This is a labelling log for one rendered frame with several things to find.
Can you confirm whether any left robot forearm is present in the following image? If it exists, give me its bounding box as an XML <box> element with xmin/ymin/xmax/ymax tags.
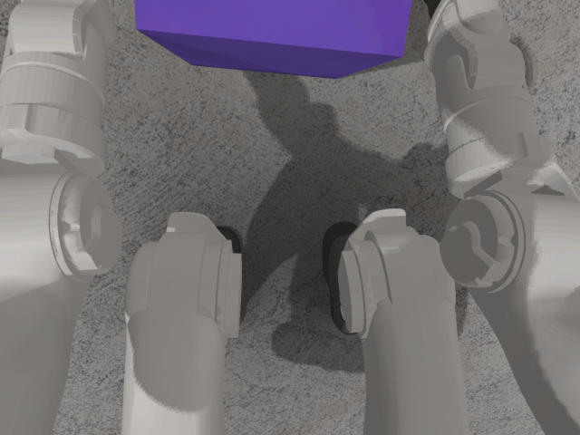
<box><xmin>0</xmin><ymin>0</ymin><xmax>117</xmax><ymax>178</ymax></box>

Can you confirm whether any carton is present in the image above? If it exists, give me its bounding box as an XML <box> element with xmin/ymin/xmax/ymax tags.
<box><xmin>134</xmin><ymin>0</ymin><xmax>411</xmax><ymax>79</ymax></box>

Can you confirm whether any right robot upper arm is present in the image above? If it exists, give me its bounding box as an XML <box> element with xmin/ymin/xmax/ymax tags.
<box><xmin>440</xmin><ymin>190</ymin><xmax>580</xmax><ymax>435</ymax></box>

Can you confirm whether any left robot shin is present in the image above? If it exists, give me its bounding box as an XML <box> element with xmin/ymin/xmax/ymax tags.
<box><xmin>124</xmin><ymin>212</ymin><xmax>226</xmax><ymax>325</ymax></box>

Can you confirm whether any robot right foot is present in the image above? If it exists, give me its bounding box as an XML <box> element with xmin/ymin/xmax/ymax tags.
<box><xmin>323</xmin><ymin>222</ymin><xmax>357</xmax><ymax>335</ymax></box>

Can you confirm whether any right robot forearm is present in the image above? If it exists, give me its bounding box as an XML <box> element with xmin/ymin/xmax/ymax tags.
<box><xmin>424</xmin><ymin>0</ymin><xmax>580</xmax><ymax>202</ymax></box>

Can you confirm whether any left robot upper arm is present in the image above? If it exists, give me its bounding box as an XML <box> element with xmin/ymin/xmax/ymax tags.
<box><xmin>0</xmin><ymin>170</ymin><xmax>122</xmax><ymax>435</ymax></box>

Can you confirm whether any robot right hand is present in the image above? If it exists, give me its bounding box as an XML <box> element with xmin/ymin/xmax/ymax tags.
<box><xmin>423</xmin><ymin>0</ymin><xmax>441</xmax><ymax>19</ymax></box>

